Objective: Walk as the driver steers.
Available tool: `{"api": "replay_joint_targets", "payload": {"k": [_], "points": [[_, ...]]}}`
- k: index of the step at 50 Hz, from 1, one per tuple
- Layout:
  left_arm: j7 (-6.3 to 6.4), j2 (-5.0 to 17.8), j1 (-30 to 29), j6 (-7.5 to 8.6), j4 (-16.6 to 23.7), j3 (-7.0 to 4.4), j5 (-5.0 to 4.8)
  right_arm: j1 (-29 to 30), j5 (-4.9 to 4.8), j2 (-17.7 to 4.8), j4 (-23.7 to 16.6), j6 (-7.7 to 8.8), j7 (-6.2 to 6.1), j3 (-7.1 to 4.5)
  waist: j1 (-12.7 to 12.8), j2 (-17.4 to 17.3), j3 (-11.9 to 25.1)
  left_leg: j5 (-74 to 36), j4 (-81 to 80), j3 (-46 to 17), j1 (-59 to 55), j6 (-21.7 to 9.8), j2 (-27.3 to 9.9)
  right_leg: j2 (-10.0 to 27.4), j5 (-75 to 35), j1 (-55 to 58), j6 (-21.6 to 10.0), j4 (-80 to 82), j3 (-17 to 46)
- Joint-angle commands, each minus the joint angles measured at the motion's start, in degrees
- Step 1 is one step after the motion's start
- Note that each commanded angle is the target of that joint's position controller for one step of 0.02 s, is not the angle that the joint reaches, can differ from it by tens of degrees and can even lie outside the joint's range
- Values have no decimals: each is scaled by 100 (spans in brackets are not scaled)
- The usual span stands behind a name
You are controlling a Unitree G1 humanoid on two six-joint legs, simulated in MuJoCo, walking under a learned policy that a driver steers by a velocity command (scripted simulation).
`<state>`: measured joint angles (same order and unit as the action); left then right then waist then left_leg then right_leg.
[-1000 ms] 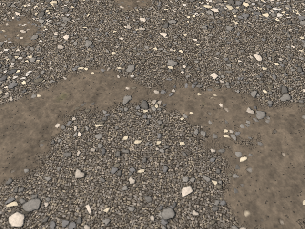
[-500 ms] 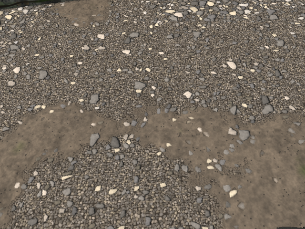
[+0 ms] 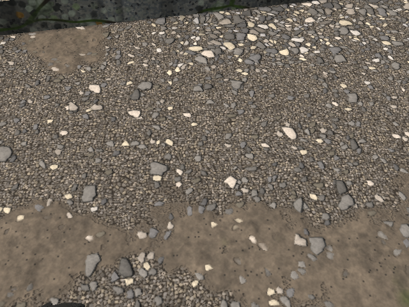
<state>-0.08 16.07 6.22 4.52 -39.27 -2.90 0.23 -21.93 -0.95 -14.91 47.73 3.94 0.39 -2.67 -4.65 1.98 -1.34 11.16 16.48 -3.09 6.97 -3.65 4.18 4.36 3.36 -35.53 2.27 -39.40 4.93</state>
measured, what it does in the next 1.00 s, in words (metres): walks ahead, turning left: right foot, then left foot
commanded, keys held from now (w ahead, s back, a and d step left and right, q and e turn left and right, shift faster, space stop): w+q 0.56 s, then w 0.16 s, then w+e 0.28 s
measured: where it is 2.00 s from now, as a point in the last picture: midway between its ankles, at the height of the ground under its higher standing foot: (134, 153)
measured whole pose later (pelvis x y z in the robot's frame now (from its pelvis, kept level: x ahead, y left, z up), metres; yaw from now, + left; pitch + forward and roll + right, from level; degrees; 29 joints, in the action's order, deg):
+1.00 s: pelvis +0.50 +0.13 +0.00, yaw +20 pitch +1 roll +1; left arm -0.6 17.0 10.3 3.0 -47.4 -3.6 -1.3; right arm -17.7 1.1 -14.6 44.7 5.0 0.7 -3.3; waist -2.1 2.5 -1.3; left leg 11.9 13.1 6.3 2.1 -4.4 4.2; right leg 6.3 -0.8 -40.8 0.9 -49.1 4.8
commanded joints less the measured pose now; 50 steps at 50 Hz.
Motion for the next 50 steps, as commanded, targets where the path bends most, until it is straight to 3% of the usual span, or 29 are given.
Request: {"api": "replay_joint_targets", "payload": {"k": [1,5,7,8,9,10,11,12,13,14,16,18,24,29,31,32,33,34,35,36,37,38,39,40,41,44,47,50], "points": [[-61,274,-618,144,477,-47,-54,-10,-56,-1077,-316,16,-86,-279,20,-640,-4,-980,-481,-1032,386,-835,-1267,-306,-694,580,92,702,-190],[-122,513,-786,242,564,-133,-107,-131,-74,-1125,-294,-95,-143,-324,121,-783,-7,-712,19,-1583,17,-687,-1475,-382,-268,981,-61,1240,-50],[-91,704,-131,281,383,-241,-92,-7,-53,-1036,-348,-131,-154,-311,519,-828,263,-1064,642,-1588,139,-498,-1287,-393,-62,2000,-295,1563,-173],[-44,925,565,303,269,-333,-11,70,-10,-803,-438,-119,-133,-228,865,-662,833,-1035,1642,-1358,560,-317,-948,26,13,3193,-559,1451,128],[15,1320,1540,258,159,-429,17,18,151,-412,-614,-100,-138,-98,1174,275,1752,518,3409,-742,1481,-62,-445,1148,151,4718,-866,1316,1258],[-45,1557,1651,169,-2,-474,38,-724,-77,-256,-804,-16,-121,-41,730,2099,2105,2474,4912,-391,3329,139,-58,2120,1601,5736,-1684,1999,3786],[-58,933,1393,158,95,-338,-18,-472,-171,-865,-625,-31,-141,-178,870,1096,1413,2085,5535,-645,3834,199,-480,1907,2481,5205,-1537,2232,3573],[-41,650,1142,147,106,-255,-43,67,-138,-1054,-702,-60,-126,-246,934,607,768,1540,5575,-523,3902,217,-640,1650,2116,4539,-1317,2285,2559],[-54,552,853,141,97,-205,-3,241,-95,-949,-714,-96,-127,-248,779,239,481,1130,5461,-428,3654,271,-825,1389,1380,3922,-1223,2418,1925],[-60,425,661,132,48,-175,20,386,-46,-873,-773,-121,-108,-264,676,262,231,877,5219,-420,3554,302,-955,1200,871,3509,-1212,2559,1460],[-49,409,517,177,-40,-184,44,377,-84,-644,-834,-204,-49,-244,514,483,105,617,5013,-321,3215,349,-1119,1034,304,3006,-1207,2845,790],[-36,536,526,224,-142,-238,18,548,-61,-521,-965,-260,-30,-219,479,342,26,368,4751,-277,3325,423,-1166,1074,-156,2906,-1308,3026,375],[27,873,659,159,-373,-337,-12,1396,-35,-388,-1276,-206,143,-127,715,98,-141,-1132,2943,51,3166,391,-1091,962,-809,3095,-1192,3131,-802],[38,1123,1041,18,-620,-416,-162,2073,-30,-452,-1640,-218,275,-128,853,88,-327,-755,2100,401,3002,87,-897,1200,-1327,3760,-993,2831,-1206],[42,1293,1084,-46,-691,-453,-219,1868,14,-599,-1675,-234,272,-209,608,239,-95,-139,1947,660,2348,-150,-546,1236,-2989,3940,-919,2188,-1339],[49,1348,1038,-83,-717,-454,-239,1326,33,-771,-1551,-248,253,-315,241,245,237,-114,1732,796,1538,-305,-311,1151,-3725,3876,-830,1420,-1474],[62,1211,1062,-96,-740,-384,-217,390,13,-1047,-1261,-265,188,-482,-235,110,719,-513,1445,832,100,-489,-85,935,-3732,3335,-672,302,-1660],[62,848,1186,-58,-626,-223,-8,-500,1,-1553,-1071,-315,66,-635,-501,-711,1352,-874,1532,-585,-1702,-817,-1073,634,-1462,1845,-424,-1554,-1738],[-23,239,1799,72,-454,-8,56,-228,-7,-1972,-1138,-253,72,-608,217,-1820,2063,300,676,-3737,-2913,-1822,-2414,-440,3117,-108,-139,-3326,-979],[-80,851,1203,189,-524,-142,-185,-300,-1,-1423,-1208,-182,118,-470,-245,-960,2195,759,192,-3955,-2797,-1725,-2503,-276,3025,-556,-194,-3808,-81],[-99,969,731,232,-360,-179,-353,-35,48,-1222,-1142,-116,134,-396,-220,-849,1313,338,147,-2986,-2137,-1463,-2346,-42,2568,-937,-293,-3768,-180],[-55,870,615,242,-389,-148,-288,332,44,-1064,-1131,-78,130,-338,0,-487,869,-245,123,-2257,-1323,-1242,-2115,237,2058,-754,-342,-3366,-195],[-28,859,609,209,-453,-171,-183,647,94,-864,-1134,-48,129,-281,193,-489,577,-787,0,-1707,-652,-1117,-1919,398,1725,-454,-328,-3015,-186],[-40,830,828,125,-548,-182,-178,817,154,-704,-1150,-7,124,-228,391,-587,517,-1042,-195,-1355,-240,-1045,-1784,516,1454,-74,-320,-2882,-105],[-44,736,995,38,-632,-174,-187,873,166,-681,-1114,45,122,-229,482,-636,514,-1123,-395,-1153,-15,-1052,-1761,535,1284,135,-284,-2783,-95],[-2,531,882,-149,-657,-146,-180,846,191,-765,-908,196,92,-266,528,-482,185,-1432,-803,-463,254,-1024,-1722,483,700,-107,-147,-2325,22],[-14,474,536,-132,-571,-150,-162,736,217,-755,-738,219,16,-264,415,-458,-24,-1563,-931,156,46,-815,-1591,305,-296,-445,-96,-1410,181],[-107,357,125,-77,-460,-102,-145,728,190,-821,-630,221,-36,-265,255,-461,-173,-1560,-1066,664,-60,-606,-1510,161,-1122,-261,-147,-410,-117]]}}
Velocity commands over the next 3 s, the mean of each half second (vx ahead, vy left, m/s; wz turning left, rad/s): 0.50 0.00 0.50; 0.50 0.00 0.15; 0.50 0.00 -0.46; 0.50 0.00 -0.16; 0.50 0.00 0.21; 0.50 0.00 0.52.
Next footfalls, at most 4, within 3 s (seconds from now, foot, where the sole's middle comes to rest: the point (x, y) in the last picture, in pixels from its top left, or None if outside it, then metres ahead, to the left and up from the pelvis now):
0.16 right None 0.26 -0.14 -0.79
0.66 left None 0.46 0.20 -0.79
1.22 right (161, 212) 0.83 0.10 -0.79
1.70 left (102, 159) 1.09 0.34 -0.79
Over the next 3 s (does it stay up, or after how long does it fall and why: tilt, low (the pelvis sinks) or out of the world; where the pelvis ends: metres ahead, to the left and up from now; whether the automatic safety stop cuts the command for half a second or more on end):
stays up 1.60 0.31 0.00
